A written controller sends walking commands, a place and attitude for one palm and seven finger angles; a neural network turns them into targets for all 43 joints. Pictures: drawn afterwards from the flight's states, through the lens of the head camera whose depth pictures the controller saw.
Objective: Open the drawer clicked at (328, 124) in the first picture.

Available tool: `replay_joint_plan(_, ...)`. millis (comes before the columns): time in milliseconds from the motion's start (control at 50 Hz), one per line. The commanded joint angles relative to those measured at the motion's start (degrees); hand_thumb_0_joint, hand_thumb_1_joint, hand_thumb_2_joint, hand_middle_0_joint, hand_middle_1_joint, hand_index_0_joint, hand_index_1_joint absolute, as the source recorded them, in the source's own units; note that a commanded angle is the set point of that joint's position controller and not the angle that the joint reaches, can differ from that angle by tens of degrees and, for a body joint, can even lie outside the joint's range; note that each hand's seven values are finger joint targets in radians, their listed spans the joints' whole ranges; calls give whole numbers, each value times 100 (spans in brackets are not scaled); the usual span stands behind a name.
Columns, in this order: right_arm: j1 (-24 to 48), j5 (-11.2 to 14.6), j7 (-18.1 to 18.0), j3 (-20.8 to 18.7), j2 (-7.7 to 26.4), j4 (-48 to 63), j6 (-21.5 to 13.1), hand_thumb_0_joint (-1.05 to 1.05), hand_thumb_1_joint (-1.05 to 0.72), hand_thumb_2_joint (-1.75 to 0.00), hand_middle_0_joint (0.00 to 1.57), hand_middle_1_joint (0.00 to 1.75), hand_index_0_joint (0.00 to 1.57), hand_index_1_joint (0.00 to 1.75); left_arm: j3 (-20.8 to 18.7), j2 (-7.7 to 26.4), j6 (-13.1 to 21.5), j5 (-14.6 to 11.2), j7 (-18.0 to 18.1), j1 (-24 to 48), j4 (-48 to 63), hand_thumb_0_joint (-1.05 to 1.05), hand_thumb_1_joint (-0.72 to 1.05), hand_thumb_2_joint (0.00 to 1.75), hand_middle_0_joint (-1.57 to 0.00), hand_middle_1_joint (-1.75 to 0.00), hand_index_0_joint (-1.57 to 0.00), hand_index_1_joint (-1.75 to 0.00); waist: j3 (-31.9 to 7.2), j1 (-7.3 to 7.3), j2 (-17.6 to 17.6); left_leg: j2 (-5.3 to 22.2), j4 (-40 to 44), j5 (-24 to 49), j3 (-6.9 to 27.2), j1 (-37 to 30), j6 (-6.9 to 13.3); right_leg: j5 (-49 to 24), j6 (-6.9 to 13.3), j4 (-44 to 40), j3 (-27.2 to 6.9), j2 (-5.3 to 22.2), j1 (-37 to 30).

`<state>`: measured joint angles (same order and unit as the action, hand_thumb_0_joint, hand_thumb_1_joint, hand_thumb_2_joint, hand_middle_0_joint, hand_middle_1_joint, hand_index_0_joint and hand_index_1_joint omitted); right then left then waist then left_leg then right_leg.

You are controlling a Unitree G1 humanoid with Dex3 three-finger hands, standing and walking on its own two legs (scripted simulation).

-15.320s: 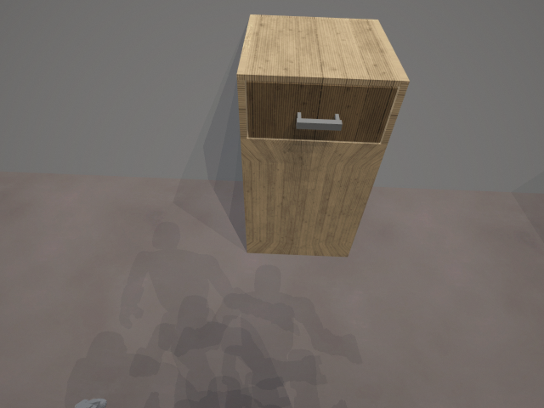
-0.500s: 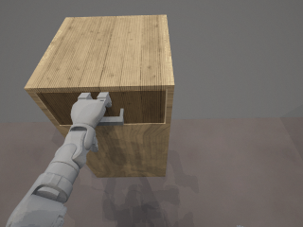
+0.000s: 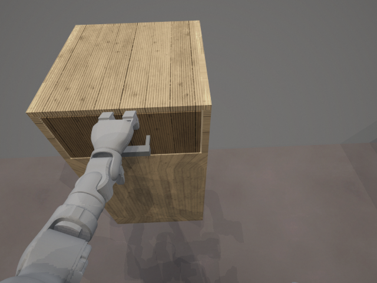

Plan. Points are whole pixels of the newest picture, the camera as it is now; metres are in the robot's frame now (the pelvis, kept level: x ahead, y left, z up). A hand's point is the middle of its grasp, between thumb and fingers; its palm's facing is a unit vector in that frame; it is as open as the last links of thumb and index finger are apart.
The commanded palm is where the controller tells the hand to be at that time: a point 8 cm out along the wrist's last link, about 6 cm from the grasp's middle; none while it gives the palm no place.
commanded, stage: move the hooked fingers above the handle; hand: left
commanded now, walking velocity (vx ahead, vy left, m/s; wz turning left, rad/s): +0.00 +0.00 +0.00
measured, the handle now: (128, 145) +0.47 +0.18 -0.03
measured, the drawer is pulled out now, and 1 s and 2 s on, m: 0.00 0.00 0.00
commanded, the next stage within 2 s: lower the fingers behind the handle in 0.22 s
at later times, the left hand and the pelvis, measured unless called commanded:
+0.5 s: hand (118, 152) +0.42 +0.18 +0.01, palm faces -0.04 -0.04 -1.00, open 13.8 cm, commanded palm +0.39 +0.19 +0.08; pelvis +0.01 +0.00 +0.00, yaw +0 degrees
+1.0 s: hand (119, 161) +0.41 +0.19 -0.02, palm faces -0.03 -0.04 -1.00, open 13.8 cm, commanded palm +0.39 +0.19 +0.04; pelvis +0.00 +0.00 -0.01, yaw +0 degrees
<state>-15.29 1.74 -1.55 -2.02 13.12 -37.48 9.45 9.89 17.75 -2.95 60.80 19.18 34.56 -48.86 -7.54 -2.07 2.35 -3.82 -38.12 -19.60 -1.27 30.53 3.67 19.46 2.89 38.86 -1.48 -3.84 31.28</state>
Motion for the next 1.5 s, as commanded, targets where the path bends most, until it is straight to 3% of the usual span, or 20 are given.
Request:
replay_joint_plan(0, -12, -7, -57, -280, 765, 596, -209, 0, -90, -90, 20, 30, 20, 30, -511, 1183, -28, 13, 261, 2204, 1042, 0, -50, 30, -30, -120, -30, -120, -1748, 35, -293, 179, 342, 1776, 77, -896, -93, -1667, 29, -460, -62, 134, -966)
replay_joint_plan(20, -25, -6, -51, -270, 771, 598, -218, 0, -90, -90, 20, 30, 20, 30, -364, 1046, -29, 9, 243, 2302, 1063, 0, -50, 30, -30, -120, -30, -120, -1716, -27, -304, 178, 332, 1778, 88, -892, -93, -1682, 24, -461, -46, 131, -909)
replay_joint_plan(80, -41, -10, -70, -292, 790, 612, -229, 0, -90, -90, 20, 30, 20, 30, -576, 1322, 43, 5, 223, 2346, 1204, 0, -50, 30, -30, -120, -30, -120, -1919, 23, -305, 161, 306, 1877, 71, -905, -70, -1837, 16, -451, -112, 150, -1091)
replay_joint_plan(160, -61, -10, -49, -325, 764, 562, -248, 0, -90, -90, 20, 30, 20, 30, -290, 966, 138, -34, 166, 2433, 1278, 0, -50, 30, -30, -120, -30, -120, -1823, -107, -231, 173, 240, 1969, 111, -1031, -85, -1853, 24, -447, -71, 140, -892)
replay_joint_plan(280, -74, -47, -19, -354, 761, 538, -245, 0, -90, -90, 20, 30, 20, 30, -484, 1153, 251, -17, 224, 2240, 1498, 0, -50, 30, -30, -120, -30, -120, -2162, 18, -88, 163, 147, 2383, 117, -1170, -94, -2234, 30, -329, -89, 129, -1021)
replay_joint_plan(400, -54, -43, 57, -357, 772, 530, -193, 0, -90, -90, 20, 30, 20, 30, -316, 841, 117, 1, 253, 1834, 1230, 0, -50, 30, -30, -120, -30, -120, -1748, 4, -298, 179, 128, 2279, 113, -955, -110, -2113, 37, -314, -29, 107, -819)
replay_joint_plan(480, -43, -71, 27, -355, 766, 541, -183, 0, -90, -90, 20, 30, 20, 30, -515, 1110, 192, 66, 327, 2021, 1395, 0, -50, 30, -30, -120, -30, -120, -2062, 35, -278, 151, 58, 2238, 106, -915, -92, -2221, 28, -238, -105, 126, -941)
replay_joint_plan(560, -29, -93, 2, -345, 756, 519, -183, 0, -90, -90, 20, 30, 20, 30, -732, 1309, 249, 116, 480, 1934, 1281, 0, -50, 30, -30, -120, -30, -120, -2007, 43, -292, 145, -12, 2210, 92, -686, -102, -2281, 36, -158, -125, 133, -926)
replay_joint_plan(640, -33, -109, 57, -391, 716, 519, -211, 0, -90, -90, 20, 30, 20, 30, -527, 920, 214, 124, 605, 1629, 1249, 0, -50, 30, -30, -120, -30, -120, -2113, 39, -209, 176, -142, 2428, 93, -825, -120, -2328, 30, -74, -82, 93, -723)
replay_joint_plan(800, -99, -106, 5, -391, 747, 454, -226, 0, -90, -90, 20, 30, 20, 30, -414, 913, 220, 140, 641, 2116, 1076, 0, -50, 30, -30, -120, -30, -120, -2009, -159, -305, 160, -233, 1888, 115, -586, -74, -1958, 6, -69, -98, 112, -468)
replay_joint_plan(880, -138, -120, -20, -371, 747, 444, -240, 0, -90, -90, 20, 30, 20, 30, -697, 1213, 313, 200, 737, 1983, 872, 0, -50, 30, -30, -120, -30, -120, -2122, -63, -243, 142, -308, 1792, 131, -361, -87, -1848, 21, 53, -108, 106, -423)
replay_joint_plan(960, -189, -147, 38, -396, 735, 433, -265, 0, -90, -90, 20, 30, 20, 30, -656, 1030, 308, 200, 871, 1900, 766, 0, -50, 30, -30, -120, -30, -120, -2189, -65, -50, 164, -448, 1911, 137, -330, -123, -1845, 53, 193, -44, 75, -221)
replay_joint_plan(1000, -252, -151, 62, -413, 740, 419, -266, 0, -90, -90, 20, 30, 20, 30, -467, 773, 248, 183, 904, 1873, 623, 0, -50, 30, -30, -120, -30, -120, -2147, -136, -225, 178, -502, 1885, 137, -274, -111, -1837, 30, 208, -20, 65, -122)
replay_joint_plan(1160, -329, -133, 26, -363, 802, 391, -221, 0, -90, -90, 20, 30, 20, 30, -589, 1017, -49, 188, 925, 2091, 57, 0, -50, 30, -30, -120, -30, -120, -1967, -211, -370, 161, -528, 1387, 124, 174, -84, -1473, 14, 225, -37, 74, -5)
replay_joint_plan(1280, -428, -173, 3, -375, 786, 428, -290, 0, -90, -90, 20, 30, 20, 30, -711, 1138, 206, 260, 966, 2173, 290, 0, -50, 30, -30, -120, -30, -120, -2375, -142, -129, 202, -682, 1455, 153, 80, -84, -1420, 24, 406, -39, 60, 149)
replay_joint_plan(1320, -441, -198, 23, -384, 758, 417, -319, 0, -90, -90, 20, 30, 20, 30, -552, 887, 307, 302, 1047, 2107, 353, 0, -50, 30, -30, -120, -30, -120, -2399, -177, -82, 214, -780, 1554, 170, 89, -97, -1476, 31, 488, -21, 48, 293)
replay_joint_plan(1360, -447, -221, 44, -405, 766, 375, -339, 0, -90, -90, 20, 30, 20, 30, -818, 1104, 356, 324, 1158, 2004, 283, 0, -50, 30, -30, -120, -30, -120, -2425, -141, -171, 212, -882, 1605, 186, 205, -100, -1521, 36, 581, -21, 38, 330)
replay_joint_plan(1440, -486, -237, 98, -425, 784, 264, -360, 0, -90, -90, 20, 30, 20, 30, -532, 800, 238, 370, 1375, 2389, 184, 0, -50, 30, -30, -120, -30, -120, -2257, -342, -82, 249, -975, 1374, 252, 221, -117, -1160, 29, 634, 59, 17, 834)
replay_joint_plan(1460, -476, -249, 110, -434, 806, 244, -356, 0, -90, -90, 20, 30, 20, 30, -804, 1072, 191, 358, 1435, 2379, 160, 0, -50, 30, -30, -120, -30, -120, -2412, -255, -49, 251, -998, 1489, 276, 174, -133, -1197, 44, 698, 69, 15, 805)
replay_joint_plan(1480, -476, -243, 121, -420, 803, 254, -324, 0, -90, -90, 20, 30, 20, 30, -660, 945, 80, 378, 1454, 2311, 40, 0, -50, 30, -30, -120, -30, -120, -2462, -264, 64, 246, -997, 1492, 288, 128, -155, -1155, 42, 719, 88, 7, 869)
